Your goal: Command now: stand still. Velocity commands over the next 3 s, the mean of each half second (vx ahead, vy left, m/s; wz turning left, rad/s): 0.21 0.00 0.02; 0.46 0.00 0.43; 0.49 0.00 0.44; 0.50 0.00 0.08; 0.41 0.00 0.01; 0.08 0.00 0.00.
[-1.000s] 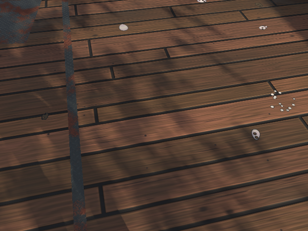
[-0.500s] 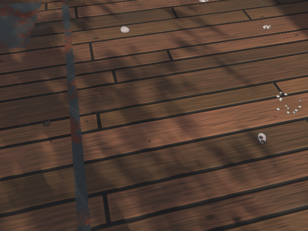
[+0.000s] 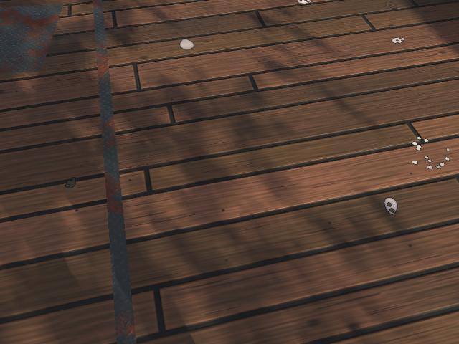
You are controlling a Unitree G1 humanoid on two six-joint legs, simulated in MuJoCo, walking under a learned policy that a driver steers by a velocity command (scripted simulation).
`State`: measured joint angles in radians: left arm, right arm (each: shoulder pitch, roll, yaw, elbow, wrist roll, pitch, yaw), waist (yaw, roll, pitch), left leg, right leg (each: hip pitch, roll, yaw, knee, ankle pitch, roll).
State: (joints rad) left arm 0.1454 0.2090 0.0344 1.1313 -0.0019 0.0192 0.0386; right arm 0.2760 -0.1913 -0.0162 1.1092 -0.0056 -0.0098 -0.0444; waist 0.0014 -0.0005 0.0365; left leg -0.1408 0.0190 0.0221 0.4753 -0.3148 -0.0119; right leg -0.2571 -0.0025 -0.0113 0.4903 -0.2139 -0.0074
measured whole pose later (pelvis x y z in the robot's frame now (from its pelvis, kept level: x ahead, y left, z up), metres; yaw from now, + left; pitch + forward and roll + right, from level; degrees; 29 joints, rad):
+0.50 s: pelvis +0.09 -0.03 +0.00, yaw +2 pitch +1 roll +0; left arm 0.32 0.21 0.05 1.11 -0.01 -0.12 -0.01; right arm 0.37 -0.22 -0.05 1.05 0.05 -0.09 -0.01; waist 0.02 0.03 -0.02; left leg -0.39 0.00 -0.07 1.14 -0.41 0.05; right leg -0.18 0.02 -0.08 0.51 -0.36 -0.05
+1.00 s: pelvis +0.35 +0.06 -0.01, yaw +17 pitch +1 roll +1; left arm 0.21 0.26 0.04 0.89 -0.02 -0.14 0.01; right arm 0.19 -0.25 -0.08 0.84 0.01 -0.07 0.04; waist -0.01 -0.01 0.05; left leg -0.33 -0.13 0.02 0.47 -0.15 0.12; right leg -0.45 -0.07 0.06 1.27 -0.35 -0.02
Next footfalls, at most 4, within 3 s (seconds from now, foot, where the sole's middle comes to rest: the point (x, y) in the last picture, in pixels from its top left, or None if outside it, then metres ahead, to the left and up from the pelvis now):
0.86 left None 0.44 0.13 -0.77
1.34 right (225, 264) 0.76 0.05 -0.77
1.84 left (121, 236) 0.87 0.40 -0.77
2.36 right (151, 156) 1.24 0.35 -0.77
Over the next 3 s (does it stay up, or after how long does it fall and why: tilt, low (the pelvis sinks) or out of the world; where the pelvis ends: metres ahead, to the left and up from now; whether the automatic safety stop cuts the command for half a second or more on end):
stays up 1.14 0.42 0.00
